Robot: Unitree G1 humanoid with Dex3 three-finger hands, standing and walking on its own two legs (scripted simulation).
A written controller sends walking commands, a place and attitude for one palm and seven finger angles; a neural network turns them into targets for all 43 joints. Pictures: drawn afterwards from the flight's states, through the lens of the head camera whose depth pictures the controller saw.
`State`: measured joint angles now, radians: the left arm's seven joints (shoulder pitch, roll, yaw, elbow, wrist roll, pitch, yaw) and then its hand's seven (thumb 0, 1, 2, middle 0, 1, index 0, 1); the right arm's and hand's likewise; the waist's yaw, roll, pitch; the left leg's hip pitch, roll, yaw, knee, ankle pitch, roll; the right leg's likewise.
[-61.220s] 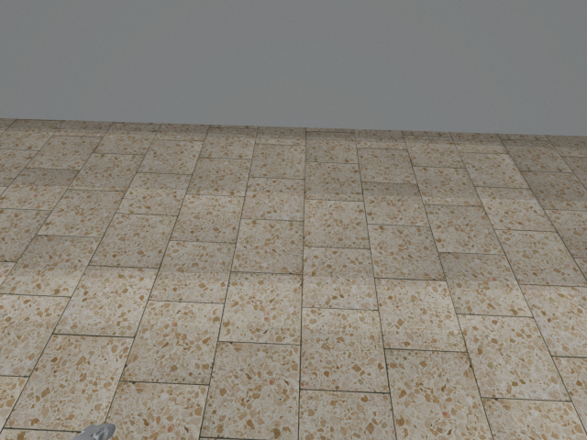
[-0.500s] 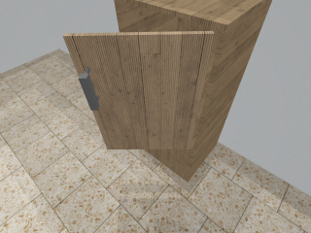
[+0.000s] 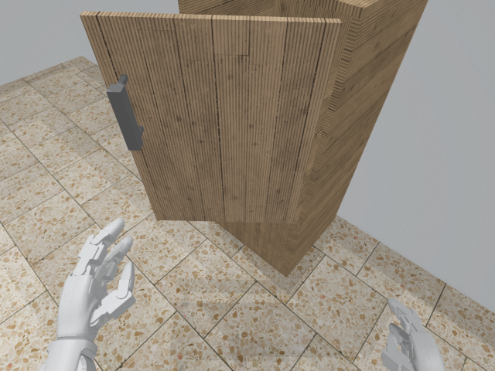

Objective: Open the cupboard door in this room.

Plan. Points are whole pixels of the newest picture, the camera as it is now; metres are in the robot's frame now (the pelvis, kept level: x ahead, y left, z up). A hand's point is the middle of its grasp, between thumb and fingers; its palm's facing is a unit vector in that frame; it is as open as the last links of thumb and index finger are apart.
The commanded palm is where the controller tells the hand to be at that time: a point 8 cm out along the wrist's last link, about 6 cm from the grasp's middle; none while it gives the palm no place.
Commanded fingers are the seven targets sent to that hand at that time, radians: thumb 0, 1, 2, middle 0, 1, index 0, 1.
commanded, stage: raise the hand with hooked fingers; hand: left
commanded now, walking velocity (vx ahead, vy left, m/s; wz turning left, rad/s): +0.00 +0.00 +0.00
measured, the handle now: (129, 113) +0.56 +0.26 +0.11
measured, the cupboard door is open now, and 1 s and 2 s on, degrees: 40 40 40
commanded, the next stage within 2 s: move the hooked fingers beside the handle in 1.82 s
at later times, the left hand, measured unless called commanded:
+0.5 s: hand (98, 296) +0.22 +0.22 +0.04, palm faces +0.03 -1.00 -0.05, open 10.7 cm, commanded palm +0.18 +0.28 +0.05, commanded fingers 0.00 -0.03 0.50 -0.27 -0.90 -0.27 -0.90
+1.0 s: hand (56, 256) +0.26 +0.28 +0.09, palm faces +0.07 -1.00 -0.04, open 13.5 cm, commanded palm +0.23 +0.32 +0.10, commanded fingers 0.00 -0.50 0.30 -0.30 -1.20 -0.30 -1.20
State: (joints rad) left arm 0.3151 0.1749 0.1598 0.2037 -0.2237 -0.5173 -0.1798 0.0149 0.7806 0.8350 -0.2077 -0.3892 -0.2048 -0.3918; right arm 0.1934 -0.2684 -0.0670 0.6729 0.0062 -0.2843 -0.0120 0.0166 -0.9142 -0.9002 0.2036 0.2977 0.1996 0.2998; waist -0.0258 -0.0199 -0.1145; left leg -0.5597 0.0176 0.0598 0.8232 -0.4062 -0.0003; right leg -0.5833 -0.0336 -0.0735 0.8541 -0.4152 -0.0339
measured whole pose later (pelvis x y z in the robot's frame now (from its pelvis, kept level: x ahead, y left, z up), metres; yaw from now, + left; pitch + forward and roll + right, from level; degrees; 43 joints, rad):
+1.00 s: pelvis +0.00 +0.02 +0.01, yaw +1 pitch +5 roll -1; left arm 0.10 0.36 0.36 0.22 -0.34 -0.21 -0.41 0.00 -0.39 0.35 -0.29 -1.13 -0.29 -1.13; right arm 0.25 -0.26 0.04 0.59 0.04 -0.27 -0.09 0.02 -0.91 -0.90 0.21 0.30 0.20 0.30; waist 0.01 0.02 -0.06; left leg -0.48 0.02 0.02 0.78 -0.39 0.02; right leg -0.45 -0.02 -0.10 0.73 -0.37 -0.01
